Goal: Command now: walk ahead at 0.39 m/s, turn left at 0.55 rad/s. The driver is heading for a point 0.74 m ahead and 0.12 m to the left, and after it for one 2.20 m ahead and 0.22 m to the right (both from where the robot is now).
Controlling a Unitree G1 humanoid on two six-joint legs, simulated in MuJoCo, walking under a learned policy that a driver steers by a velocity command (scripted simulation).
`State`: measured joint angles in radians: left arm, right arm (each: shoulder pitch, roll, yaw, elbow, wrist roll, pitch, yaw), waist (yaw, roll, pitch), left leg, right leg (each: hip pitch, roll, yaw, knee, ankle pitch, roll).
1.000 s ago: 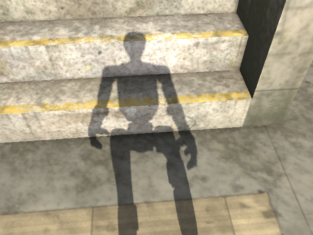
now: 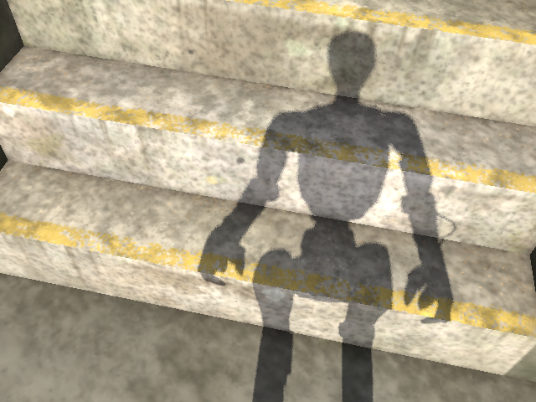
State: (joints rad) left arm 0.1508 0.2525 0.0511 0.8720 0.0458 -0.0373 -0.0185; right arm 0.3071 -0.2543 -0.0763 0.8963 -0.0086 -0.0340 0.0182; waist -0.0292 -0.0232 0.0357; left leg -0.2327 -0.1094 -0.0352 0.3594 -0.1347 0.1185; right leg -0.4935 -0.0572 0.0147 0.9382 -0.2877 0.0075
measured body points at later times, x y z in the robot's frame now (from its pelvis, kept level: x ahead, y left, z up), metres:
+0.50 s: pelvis +0.20 -0.06 +0.00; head +0.23 -0.07 +0.45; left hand +0.22 +0.23 -0.10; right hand +0.37 -0.30 -0.13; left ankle +0.14 +0.06 -0.67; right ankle +0.22 -0.16 -0.74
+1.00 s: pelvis +0.38 +0.07 +0.00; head +0.40 +0.10 +0.45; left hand +0.32 +0.32 -0.15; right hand +0.59 -0.11 -0.12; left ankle +0.38 +0.12 -0.74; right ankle +0.42 -0.08 -0.65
